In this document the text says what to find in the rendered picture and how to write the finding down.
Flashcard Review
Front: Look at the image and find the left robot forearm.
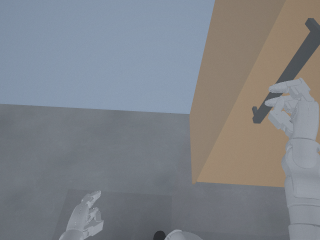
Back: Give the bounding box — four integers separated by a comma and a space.
59, 229, 84, 240

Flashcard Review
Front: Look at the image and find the right robot hand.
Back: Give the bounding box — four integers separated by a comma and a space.
264, 78, 319, 141

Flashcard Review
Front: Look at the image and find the right robot foot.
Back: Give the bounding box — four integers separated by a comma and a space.
153, 230, 166, 240

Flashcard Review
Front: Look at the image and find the wardrobe door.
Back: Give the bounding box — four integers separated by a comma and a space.
197, 0, 320, 187

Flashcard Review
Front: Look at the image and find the handle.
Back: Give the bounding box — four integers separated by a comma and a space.
252, 18, 320, 124

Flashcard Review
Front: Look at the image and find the right robot forearm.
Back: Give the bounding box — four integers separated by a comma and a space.
281, 137, 320, 240

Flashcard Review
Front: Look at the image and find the left robot hand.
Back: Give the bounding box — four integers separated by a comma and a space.
66, 190, 104, 239

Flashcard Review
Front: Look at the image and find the right robot shin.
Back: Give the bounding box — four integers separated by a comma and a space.
166, 229, 182, 238

